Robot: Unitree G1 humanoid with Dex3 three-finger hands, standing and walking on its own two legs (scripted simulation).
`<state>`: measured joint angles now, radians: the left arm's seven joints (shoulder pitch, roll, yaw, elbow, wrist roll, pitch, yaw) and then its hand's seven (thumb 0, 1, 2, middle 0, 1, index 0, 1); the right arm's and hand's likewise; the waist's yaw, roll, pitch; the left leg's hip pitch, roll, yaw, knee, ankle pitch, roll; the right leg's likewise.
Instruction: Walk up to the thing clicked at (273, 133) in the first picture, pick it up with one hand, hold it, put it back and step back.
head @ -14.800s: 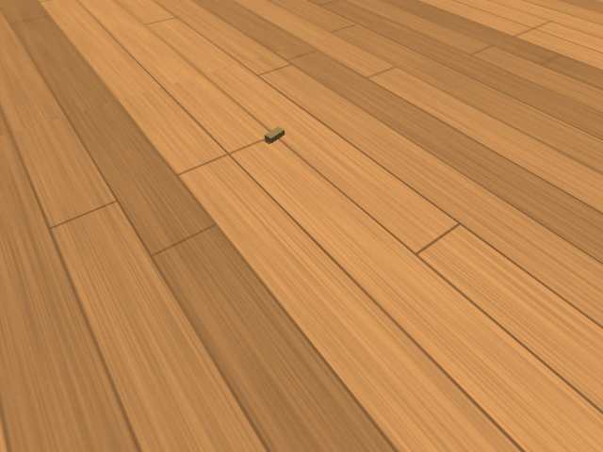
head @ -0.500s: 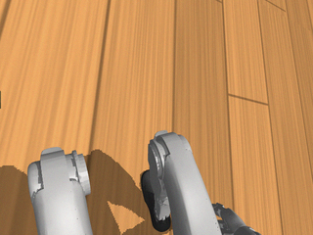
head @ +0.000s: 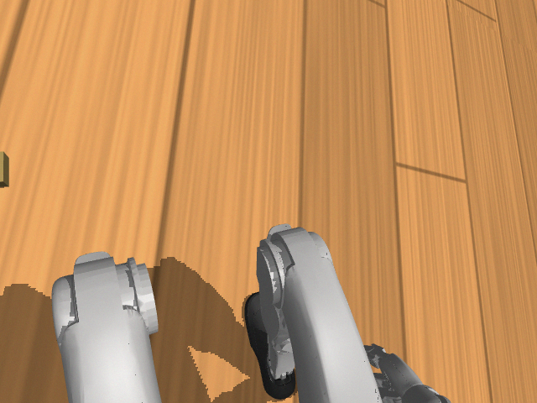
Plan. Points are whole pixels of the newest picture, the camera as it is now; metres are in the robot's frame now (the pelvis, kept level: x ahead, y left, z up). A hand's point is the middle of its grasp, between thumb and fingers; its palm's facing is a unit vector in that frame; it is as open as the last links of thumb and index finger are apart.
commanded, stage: rise first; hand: left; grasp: from above
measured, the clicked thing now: out of the picture +0.46 +0.38 -0.29
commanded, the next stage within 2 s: approach in 0.06 s
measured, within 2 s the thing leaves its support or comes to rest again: neither
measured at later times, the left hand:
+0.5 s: hand out of the picture +0.44 +0.38 -0.16, palm faces -0.45 -0.07 -0.89, open 9.7 cm
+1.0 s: hand out of the picture +0.43 +0.39 -0.16, palm faces -0.48 -0.12 -0.87, open 10.5 cm
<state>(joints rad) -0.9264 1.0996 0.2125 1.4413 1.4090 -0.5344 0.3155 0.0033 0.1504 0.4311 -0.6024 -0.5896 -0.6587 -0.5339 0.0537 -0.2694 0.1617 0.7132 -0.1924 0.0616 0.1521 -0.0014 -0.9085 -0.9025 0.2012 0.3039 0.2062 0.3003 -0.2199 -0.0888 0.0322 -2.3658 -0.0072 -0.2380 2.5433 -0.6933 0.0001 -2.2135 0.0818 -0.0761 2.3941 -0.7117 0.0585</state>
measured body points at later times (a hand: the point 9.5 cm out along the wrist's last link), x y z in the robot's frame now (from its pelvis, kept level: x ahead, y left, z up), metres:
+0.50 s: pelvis +0.00 +0.00 +0.00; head +0.23 +0.14 +0.36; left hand +0.46 +0.38 -0.11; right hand +0.09 -0.27 -0.07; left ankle +0.07 +0.12 -0.27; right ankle +0.11 -0.14 -0.27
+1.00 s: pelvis +0.00 -0.01 +0.01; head +0.24 +0.13 +0.36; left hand +0.45 +0.39 -0.11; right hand +0.07 -0.28 -0.07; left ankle +0.07 +0.12 -0.27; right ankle +0.11 -0.14 -0.27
